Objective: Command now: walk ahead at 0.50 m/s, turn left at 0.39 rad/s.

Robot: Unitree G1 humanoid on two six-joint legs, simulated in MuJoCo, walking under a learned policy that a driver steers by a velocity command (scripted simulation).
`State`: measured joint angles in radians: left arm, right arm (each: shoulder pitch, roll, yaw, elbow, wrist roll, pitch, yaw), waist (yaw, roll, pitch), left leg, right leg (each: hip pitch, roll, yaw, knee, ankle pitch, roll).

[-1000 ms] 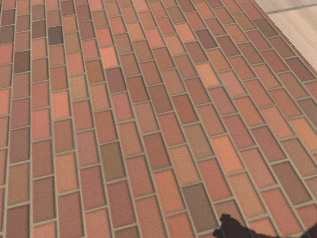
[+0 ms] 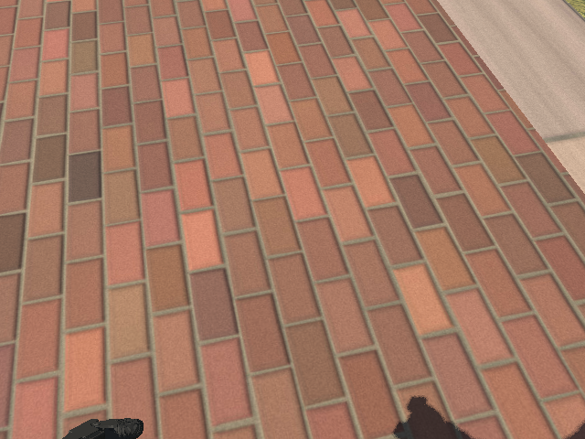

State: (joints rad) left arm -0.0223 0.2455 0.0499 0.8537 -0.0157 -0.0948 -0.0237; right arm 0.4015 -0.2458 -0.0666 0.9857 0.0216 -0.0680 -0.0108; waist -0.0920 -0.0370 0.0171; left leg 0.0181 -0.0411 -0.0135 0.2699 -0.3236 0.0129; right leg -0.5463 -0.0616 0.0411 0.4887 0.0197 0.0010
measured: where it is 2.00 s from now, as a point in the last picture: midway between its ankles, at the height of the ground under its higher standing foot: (142, 229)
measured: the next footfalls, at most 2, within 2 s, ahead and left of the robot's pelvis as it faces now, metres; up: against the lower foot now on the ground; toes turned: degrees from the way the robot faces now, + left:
right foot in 0.04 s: +0.20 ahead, -0.14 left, +0.00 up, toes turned +2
left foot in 0.58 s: +0.41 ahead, +0.18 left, +0.00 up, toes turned +24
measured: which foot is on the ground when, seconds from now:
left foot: down 0.00-0.06, up 0.08-0.56, down 0.58-1.00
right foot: up 0.00-0.02, down 0.04-0.56, up 0.58-1.00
